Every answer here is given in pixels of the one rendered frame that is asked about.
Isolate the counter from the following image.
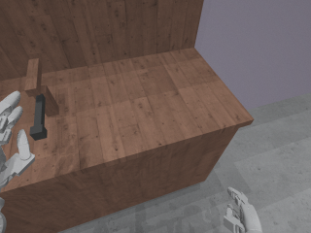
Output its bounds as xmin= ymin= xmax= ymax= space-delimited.
xmin=0 ymin=0 xmax=254 ymax=233

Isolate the left robot hand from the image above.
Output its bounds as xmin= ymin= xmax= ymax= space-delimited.
xmin=0 ymin=91 xmax=35 ymax=192

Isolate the tap lever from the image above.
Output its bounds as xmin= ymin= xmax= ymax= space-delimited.
xmin=29 ymin=93 xmax=48 ymax=141

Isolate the right robot hand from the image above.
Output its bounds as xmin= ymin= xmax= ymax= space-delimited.
xmin=224 ymin=186 xmax=262 ymax=233

